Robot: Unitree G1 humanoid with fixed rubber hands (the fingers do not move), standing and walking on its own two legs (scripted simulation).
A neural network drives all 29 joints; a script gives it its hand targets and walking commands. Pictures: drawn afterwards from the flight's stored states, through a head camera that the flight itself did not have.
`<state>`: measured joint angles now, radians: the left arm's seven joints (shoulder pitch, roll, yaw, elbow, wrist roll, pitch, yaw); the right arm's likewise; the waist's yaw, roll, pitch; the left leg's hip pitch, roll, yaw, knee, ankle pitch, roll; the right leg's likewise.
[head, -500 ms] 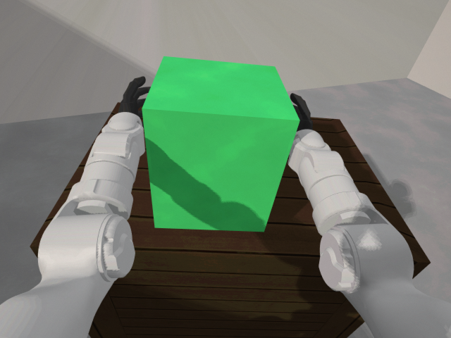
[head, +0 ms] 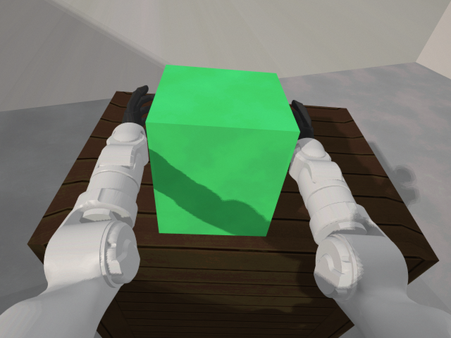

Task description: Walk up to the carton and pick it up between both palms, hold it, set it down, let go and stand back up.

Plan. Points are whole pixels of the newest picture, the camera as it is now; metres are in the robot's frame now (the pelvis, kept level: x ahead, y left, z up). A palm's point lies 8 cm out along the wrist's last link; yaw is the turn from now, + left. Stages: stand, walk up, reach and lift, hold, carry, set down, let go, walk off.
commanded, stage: set down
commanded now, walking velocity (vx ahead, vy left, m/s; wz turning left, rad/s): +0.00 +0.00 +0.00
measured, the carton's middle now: (217, 153) +0.44 +0.02 +0.13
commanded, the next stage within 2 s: none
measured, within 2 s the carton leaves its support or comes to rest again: rests again in 0.58 s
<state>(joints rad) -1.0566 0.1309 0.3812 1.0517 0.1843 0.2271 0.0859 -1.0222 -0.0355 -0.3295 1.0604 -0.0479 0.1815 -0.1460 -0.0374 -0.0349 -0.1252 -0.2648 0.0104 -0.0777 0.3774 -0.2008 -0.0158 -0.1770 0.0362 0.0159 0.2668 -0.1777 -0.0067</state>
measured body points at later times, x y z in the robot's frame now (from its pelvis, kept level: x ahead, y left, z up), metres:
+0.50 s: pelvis +0.00 +0.00 +0.00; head +0.00 +0.02 +0.45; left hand +0.45 +0.17 +0.15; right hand +0.44 -0.13 +0.16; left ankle -0.01 +0.13 -0.75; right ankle -0.03 -0.12 -0.75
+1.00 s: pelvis -0.01 +0.00 +0.00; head +0.00 +0.03 +0.45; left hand +0.44 +0.16 +0.15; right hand +0.43 -0.14 +0.15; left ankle -0.01 +0.12 -0.75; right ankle -0.03 -0.11 -0.75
